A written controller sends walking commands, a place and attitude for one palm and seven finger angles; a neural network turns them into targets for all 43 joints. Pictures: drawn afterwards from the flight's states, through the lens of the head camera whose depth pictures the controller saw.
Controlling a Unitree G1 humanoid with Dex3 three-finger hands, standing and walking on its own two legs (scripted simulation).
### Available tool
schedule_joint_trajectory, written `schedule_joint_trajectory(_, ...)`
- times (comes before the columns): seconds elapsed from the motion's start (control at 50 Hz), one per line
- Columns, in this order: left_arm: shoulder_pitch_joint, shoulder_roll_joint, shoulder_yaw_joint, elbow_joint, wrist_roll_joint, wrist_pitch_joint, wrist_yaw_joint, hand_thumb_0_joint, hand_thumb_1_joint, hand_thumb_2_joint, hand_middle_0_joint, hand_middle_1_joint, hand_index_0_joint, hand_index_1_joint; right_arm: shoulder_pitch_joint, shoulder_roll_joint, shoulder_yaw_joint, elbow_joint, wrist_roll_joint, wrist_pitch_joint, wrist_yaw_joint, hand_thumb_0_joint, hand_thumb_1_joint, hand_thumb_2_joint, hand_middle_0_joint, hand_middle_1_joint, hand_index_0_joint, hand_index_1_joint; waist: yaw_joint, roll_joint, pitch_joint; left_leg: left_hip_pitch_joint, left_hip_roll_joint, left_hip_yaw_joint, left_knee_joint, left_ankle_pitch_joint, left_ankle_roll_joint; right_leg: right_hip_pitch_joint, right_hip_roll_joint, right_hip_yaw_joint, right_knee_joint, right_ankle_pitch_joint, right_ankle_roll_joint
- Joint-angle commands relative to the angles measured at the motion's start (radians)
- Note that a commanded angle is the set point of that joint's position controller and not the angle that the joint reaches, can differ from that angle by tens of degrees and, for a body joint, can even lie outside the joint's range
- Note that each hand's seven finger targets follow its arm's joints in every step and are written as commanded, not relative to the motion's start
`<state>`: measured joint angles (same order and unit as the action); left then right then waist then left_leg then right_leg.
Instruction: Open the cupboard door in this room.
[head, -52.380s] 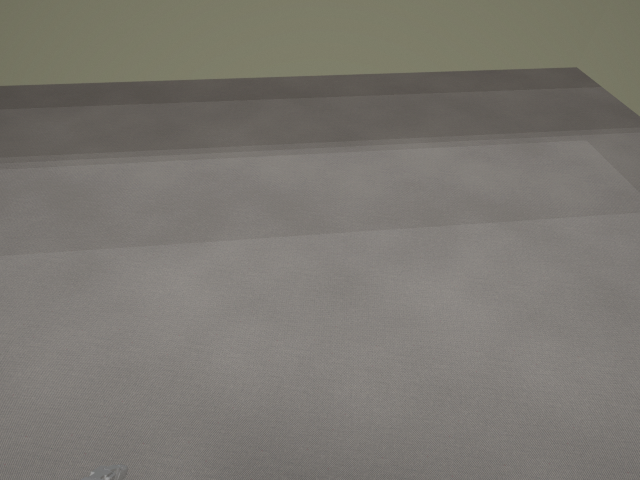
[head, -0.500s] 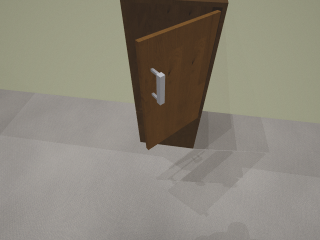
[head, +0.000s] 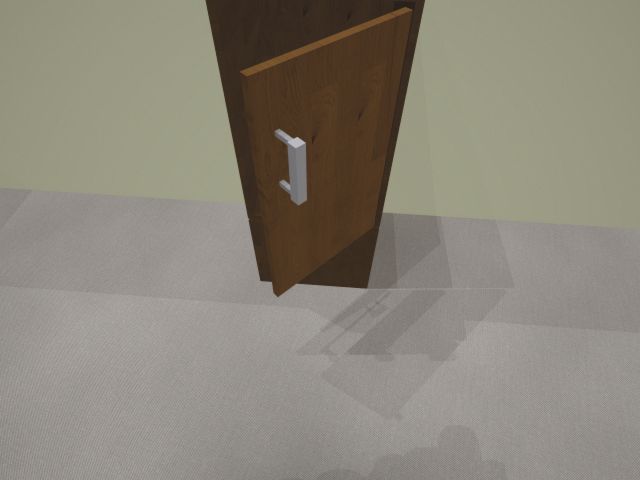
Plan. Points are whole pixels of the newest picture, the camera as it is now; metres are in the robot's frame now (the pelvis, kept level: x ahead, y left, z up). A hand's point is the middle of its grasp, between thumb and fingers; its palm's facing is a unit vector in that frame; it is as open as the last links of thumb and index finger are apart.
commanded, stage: walk to a spot facing it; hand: left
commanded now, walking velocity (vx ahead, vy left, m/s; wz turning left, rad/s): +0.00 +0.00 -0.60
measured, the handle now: (290, 167) +0.59 +0.10 +0.03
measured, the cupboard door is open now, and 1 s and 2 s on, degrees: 47 47 47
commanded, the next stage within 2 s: none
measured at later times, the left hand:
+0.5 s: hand out of the picture +0.07 +0.18 -0.17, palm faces -0.18 -0.95 -0.24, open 7.3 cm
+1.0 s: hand (238, 456) +0.18 +0.14 -0.19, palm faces -0.53 -0.81 -0.23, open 7.3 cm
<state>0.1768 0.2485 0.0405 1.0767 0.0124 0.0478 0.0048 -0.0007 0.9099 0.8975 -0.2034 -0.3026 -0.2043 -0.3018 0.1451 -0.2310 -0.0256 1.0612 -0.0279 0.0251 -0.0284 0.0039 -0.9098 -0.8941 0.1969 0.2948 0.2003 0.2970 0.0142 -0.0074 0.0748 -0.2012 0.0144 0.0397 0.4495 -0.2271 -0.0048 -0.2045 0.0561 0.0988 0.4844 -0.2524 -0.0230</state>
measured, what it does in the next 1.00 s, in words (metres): steps on the spot, turning right: left foot, then right foot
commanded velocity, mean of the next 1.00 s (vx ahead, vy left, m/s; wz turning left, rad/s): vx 0.00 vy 0.00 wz -0.60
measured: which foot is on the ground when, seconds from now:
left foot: down 0.00-0.14, up 0.16-0.54, down 0.56-0.78, up 0.80-0.96, down 0.98-1.00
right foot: down 0.00-0.54, up 0.56-0.76, down 0.78-0.98, up 1.00-1.00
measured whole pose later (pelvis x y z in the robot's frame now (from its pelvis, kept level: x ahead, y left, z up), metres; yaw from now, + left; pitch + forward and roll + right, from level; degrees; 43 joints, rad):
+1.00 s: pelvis -0.01 +0.01 -0.02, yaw -33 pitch +0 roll -1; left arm 0.17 0.27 0.06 0.89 0.02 0.08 -0.02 0.00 0.91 0.90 -0.20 -0.30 -0.20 -0.30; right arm 0.20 -0.28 -0.05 0.87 -0.02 0.01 -0.02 0.01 -0.91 -0.89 0.20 0.29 0.20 0.30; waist -0.01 -0.03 0.09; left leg -0.34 0.06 0.03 0.64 -0.34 -0.02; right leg -0.44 0.04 0.12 0.71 -0.34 0.02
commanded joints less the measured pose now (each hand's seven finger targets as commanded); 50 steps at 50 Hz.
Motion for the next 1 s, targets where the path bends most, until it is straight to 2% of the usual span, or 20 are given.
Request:
schedule_joint_trajectory(0.0, 0.013, 0.106, 0.043, -0.112, 0.004, -0.002, -0.007, 0.0, 0.9, 0.9, -0.2, -0.3, -0.2, -0.3, 0.053, -0.196, -0.061, -0.087, 0.0, -0.01, -0.022, 0.0, -0.9, -0.9, 0.2, 0.3, 0.2, 0.3, -0.011, 0.18, -0.044, 0.032, 0.299, -0.226, -0.147, 0.096, 0.146, -0.149, -0.033, -0.02, 0.241, -0.095, -0.002)
schedule_joint_trajectory(0.08, 0.102, 0.074, 0.055, -0.131, 0.004, -0.003, -0.019, 0.0, 0.9, 0.9, -0.2, -0.3, -0.2, -0.3, 0.002, -0.18, -0.064, -0.13, -0.006, -0.015, -0.023, 0.0, -0.9, -0.9, 0.2, 0.3, 0.2, 0.3, 0.044, 0.132, -0.083, -0.051, 0.291, -0.105, 0.001, 0.277, 0.134, -0.007, -0.07, -0.064, 0.17, -0.116, 0.0)
schedule_joint_trajectory(0.1, 0.158, 0.105, 0.065, -0.122, 0.01, -0.011, -0.016, 0.0, 0.9, 0.9, -0.2, -0.3, -0.2, -0.3, -0.023, -0.162, -0.066, -0.149, 0.003, -0.008, -0.022, 0.0, -0.9, -0.9, 0.2, 0.3, 0.2, 0.3, 0.07, -0.025, -0.074, -0.133, 0.195, -0.032, 0.152, 0.129, 0.067, 0.059, -0.102, 0.024, -0.016, 0.099, -0.015)
schedule_joint_trajectory(0.12, 0.16, 0.205, 0.084, -0.128, 0.023, -0.021, -0.002, 0.0, 0.9, 0.9, -0.2, -0.3, -0.2, -0.3, -0.01, -0.089, -0.062, -0.175, 0.017, -0.004, -0.016, 0.0, -0.9, -0.9, 0.2, 0.3, 0.2, 0.3, 0.051, -0.328, -0.073, -0.302, 0.017, 0.094, 0.37, -0.227, -0.023, 0.111, -0.343, 0.373, -0.192, 0.244, -0.09)
schedule_joint_trajectory(0.14, 0.169, 0.239, 0.088, -0.134, 0.01, -0.017, 0.003, 0.0, 0.9, 0.9, -0.2, -0.3, -0.2, -0.3, -0.031, -0.11, -0.063, -0.181, 0.015, 0.007, -0.008, 0.0, -0.9, -0.9, 0.2, 0.3, 0.2, 0.3, 0.077, -0.263, -0.05, -0.312, -0.002, -0.001, 0.573, -0.381, -0.025, 0.034, -0.411, 0.454, -0.237, 0.201, -0.186)
schedule_joint_trajectory(0.24, 0.083, 0.143, 0.079, -0.171, 0.009, -0.03, 0.024, 0.0, 0.9, 0.9, -0.2, -0.3, -0.2, -0.3, -0.029, -0.06, -0.057, -0.172, 0.014, 0.006, -0.005, 0.0, -0.9, -0.9, 0.2, 0.3, 0.2, 0.3, 0.006, -0.075, -0.103, -0.332, 0.032, -0.07, 0.639, -0.208, -0.041, 0.084, -0.268, 0.315, -0.133, 0.36, -0.186)
schedule_joint_trajectory(0.38, 0.112, 0.167, 0.093, -0.178, 0.017, -0.021, 0.016, 0.0, 0.9, 0.9, -0.2, -0.3, -0.2, -0.3, -0.057, -0.052, -0.055, -0.208, 0.024, -0.001, -0.01, 0.0, -0.9, -0.9, 0.2, 0.3, 0.2, 0.3, 0.026, -0.146, -0.105, -0.255, -0.007, -0.058, 0.4, -0.225, -0.037, 0.088, -0.227, 0.375, -0.13, 0.349, -0.178)
schedule_joint_trajectory(0.46, 0.06, 0.164, 0.095, -0.198, 0.011, -0.015, 0.013, 0.0, 0.9, 0.9, -0.2, -0.3, -0.2, -0.3, 0.026, -0.06, -0.054, -0.197, 0.032, -0.015, -0.02, 0.0, -0.9, -0.9, 0.2, 0.3, 0.2, 0.3, -0.02, -0.127, -0.148, -0.067, -0.024, -0.066, 0.106, -0.125, -0.024, 0.015, -0.181, 0.39, -0.063, 0.382, -0.121)
schedule_joint_trajectory(0.48, 0.029, 0.149, 0.089, -0.21, 0.005, -0.013, 0.012, 0.0, 0.9, 0.9, -0.2, -0.3, -0.2, -0.3, 0.077, -0.081, -0.056, -0.183, 0.031, -0.024, -0.026, 0.0, -0.9, -0.9, 0.2, 0.3, 0.2, 0.3, -0.05, -0.109, -0.16, 0.086, 0.009, -0.079, -0.029, -0.046, -0.015, -0.099, -0.145, 0.353, -0.026, 0.308, -0.075)
schedule_joint_trajectory(0.52, 0.026, 0.07, 0.067, -0.258, -0.008, -0.014, -0.012, 0.0, 0.9, 0.9, -0.2, -0.3, -0.2, -0.3, 0.093, -0.239, -0.083, -0.201, 0.001, -0.033, -0.034, 0.0, -0.9, -0.9, 0.2, 0.3, 0.2, 0.3, -0.047, 0.324, -0.114, 0.221, 0.43, -0.491, -0.228, -0.001, 0.162, -0.43, 0.044, 0.037, 0.317, -0.303, 0.039)
schedule_joint_trajectory(0.54, -0.017, 0.11, 0.078, -0.29, 0.005, -0.021, -0.024, 0.0, 0.9, 0.9, -0.2, -0.3, -0.2, -0.3, 0.079, -0.252, -0.081, -0.221, -0.004, -0.03, -0.04, 0.0, -0.9, -0.9, 0.2, 0.3, 0.2, 0.3, -0.046, 0.21, -0.07, 0.058, 0.505, -0.492, -0.212, 0.063, 0.242, -0.402, -0.027, -0.017, 0.506, -0.327, 0.066)
schedule_joint_trajectory(0.56, -0.033, 0.107, 0.083, -0.274, 0.018, -0.015, -0.032, 0.0, 0.9, 0.9, -0.2, -0.3, -0.2, -0.3, 0.065, -0.217, -0.074, -0.221, -0.016, -0.037, -0.031, 0.0, -0.9, -0.9, 0.2, 0.3, 0.2, 0.3, -0.032, 0.124, -0.066, 0.022, 0.435, -0.423, -0.188, 0.158, 0.233, -0.386, -0.03, -0.024, 0.607, -0.28, 0.068)
schedule_joint_trajectory(0.62, -0.029, 0.076, 0.069, -0.268, 0.007, -0.008, -0.044, 0.0, 0.9, 0.9, -0.2, -0.3, -0.2, -0.3, -0.001, -0.172, -0.061, -0.24, -0.018, -0.032, -0.029, 0.0, -0.9, -0.9, 0.2, 0.3, 0.2, 0.3, 0.0, 0.251, -0.06, 0.023, 0.29, -0.119, -0.057, 0.464, 0.141, -0.316, -0.069, -0.093, 0.501, -0.252, 0.068)
schedule_joint_trajectory(0.72, 0.074, 0.111, 0.071, -0.242, 0.004, -0.025, -0.047, 0.0, 0.9, 0.9, -0.2, -0.3, -0.2, -0.3, 0.046, -0.209, -0.079, -0.239, 0.001, -0.019, -0.014, 0.0, -0.9, -0.9, 0.2, 0.3, 0.2, 0.3, 0.024, 0.127, -0.122, -0.084, 0.218, 0.004, 0.196, 0.327, 0.024, 0.067, -0.034, -0.166, 0.037, 0.109, 0.019)
schedule_joint_trajectory(0.76, 0.171, 0.298, 0.102, -0.224, 0.011, -0.031, -0.018, 0.0, 0.9, 0.9, -0.2, -0.3, -0.2, -0.3, -0.013, -0.111, -0.053, -0.303, 0.024, -0.01, -0.006, 0.0, -0.9, -0.9, 0.2, 0.3, 0.2, 0.3, 0.089, -0.316, -0.14, -0.362, 0.026, 0.05, 0.614, -0.467, -0.058, 0.156, -0.448, 0.424, -0.163, 0.476, -0.203)
schedule_joint_trajectory(0.8, 0.061, 0.268, 0.105, -0.254, 0.019, -0.016, -0.004, 0.0, 0.9, 0.9, -0.2, -0.3, -0.2, -0.3, -0.007, -0.117, -0.057, -0.296, 0.021, -0.007, -0.001, 0.0, -0.9, -0.9, 0.2, 0.3, 0.2, 0.3, 0.039, -0.257, -0.111, -0.362, 0.058, -0.041, 0.678, -0.391, -0.038, 0.025, -0.363, 0.424, -0.15, 0.113, -0.233)
schedule_joint_trajectory(0.9, -0.067, 0.218, 0.08, -0.273, 0.018, -0.008, 0.0, 0.0, 0.9, 0.9, -0.2, -0.3, -0.2, -0.3, 0.14, -0.082, -0.042, -0.215, 0.023, -0.015, 0.0, 0.0, -0.9, -0.9, 0.2, 0.3, 0.2, 0.3, -0.062, -0.132, -0.125, -0.035, 0.018, 0.011, 0.202, -0.155, -0.044, -0.17, -0.236, 0.26, -0.031, 0.18, -0.12)
schedule_joint_trajectory(0.92, -0.084, 0.198, 0.072, -0.284, 0.009, -0.001, -0.006, 0.0, 0.9, 0.9, -0.2, -0.3, -0.2, -0.3, 0.206, -0.107, -0.044, -0.192, 0.02, -0.018, -0.004, 0.0, -0.9, -0.9, 0.2, 0.3, 0.2, 0.3, -0.091, -0.082, -0.123, 0.088, 0.024, -0.001, 0.057, -0.082, -0.036, -0.285, -0.177, 0.209, 0.004, 0.026, -0.066)
schedule_joint_trajectory(0.96, -0.088, 0.11, 0.051, -0.332, -0.006, 0.01, -0.025, 0.0, 0.9, 0.9, -0.2, -0.3, -0.2, -0.3, 0.212, -0.281, -0.073, -0.218, -0.012, -0.036, -0.018, 0.0, -0.9, -0.9, 0.2, 0.3, 0.2, 0.3, -0.086, 0.364, -0.055, 0.038, 0.473, -0.523, -0.29, -0.299, 0.151, -0.47, 0.01, -0.07, 0.462, -0.345, 0.055)
schedule_joint_trajectory(0.98, -0.111, 0.146, 0.063, -0.344, 0.002, -0.002, -0.04, 0.0, 0.9, 0.9, -0.2, -0.3, -0.2, -0.3, 0.17, -0.296, -0.072, -0.239, -0.011, -0.044, -0.02, 0.0, -0.9, -0.9, 0.2, 0.3, 0.2, 0.3, -0.066, 0.188, -0.053, -0.087, 0.509, -0.532, -0.282, -0.24, 0.224, -0.4, -0.072, -0.015, 0.592, -0.297, 0.051)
